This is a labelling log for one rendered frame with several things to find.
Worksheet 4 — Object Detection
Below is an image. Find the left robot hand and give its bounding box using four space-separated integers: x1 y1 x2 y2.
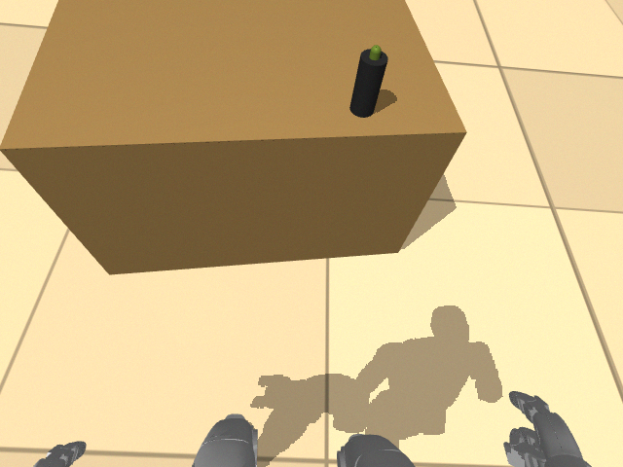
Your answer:
33 441 87 467

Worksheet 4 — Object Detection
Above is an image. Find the bottle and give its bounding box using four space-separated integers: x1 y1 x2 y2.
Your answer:
349 45 388 118

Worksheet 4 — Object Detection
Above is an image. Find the right robot hand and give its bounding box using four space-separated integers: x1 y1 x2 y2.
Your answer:
503 391 583 467

